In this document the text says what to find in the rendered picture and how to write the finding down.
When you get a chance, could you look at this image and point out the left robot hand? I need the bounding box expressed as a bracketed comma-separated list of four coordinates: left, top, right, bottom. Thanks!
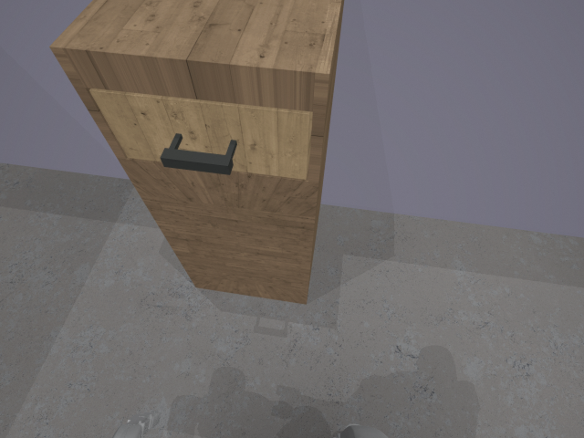
[112, 412, 161, 438]

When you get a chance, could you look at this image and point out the cabinet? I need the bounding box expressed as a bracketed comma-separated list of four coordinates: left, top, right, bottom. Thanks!
[49, 0, 344, 305]

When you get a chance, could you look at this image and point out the drawer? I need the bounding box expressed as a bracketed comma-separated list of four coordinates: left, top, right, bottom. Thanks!
[89, 89, 313, 180]

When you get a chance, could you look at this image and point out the handle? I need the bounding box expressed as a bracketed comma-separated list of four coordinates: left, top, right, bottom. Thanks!
[160, 133, 237, 175]

